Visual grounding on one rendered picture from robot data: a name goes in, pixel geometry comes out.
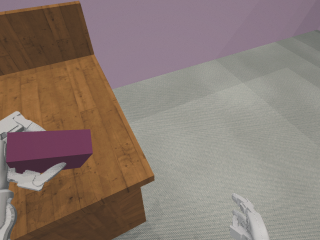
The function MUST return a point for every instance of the table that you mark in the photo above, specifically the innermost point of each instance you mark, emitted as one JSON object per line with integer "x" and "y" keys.
{"x": 50, "y": 74}

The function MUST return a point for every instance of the left robot forearm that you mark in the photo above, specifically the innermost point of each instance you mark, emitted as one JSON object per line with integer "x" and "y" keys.
{"x": 8, "y": 214}

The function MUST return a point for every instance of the sponge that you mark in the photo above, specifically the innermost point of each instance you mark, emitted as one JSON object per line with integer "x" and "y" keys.
{"x": 40, "y": 150}

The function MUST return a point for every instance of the left robot hand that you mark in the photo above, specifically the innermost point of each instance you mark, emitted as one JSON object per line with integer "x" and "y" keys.
{"x": 31, "y": 180}

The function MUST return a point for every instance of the right robot hand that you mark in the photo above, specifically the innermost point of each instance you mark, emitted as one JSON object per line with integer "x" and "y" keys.
{"x": 252, "y": 225}

